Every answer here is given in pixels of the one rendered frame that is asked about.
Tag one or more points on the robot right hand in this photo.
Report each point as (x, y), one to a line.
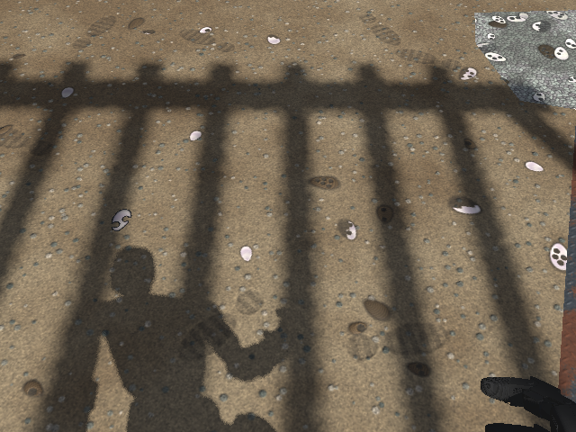
(536, 396)

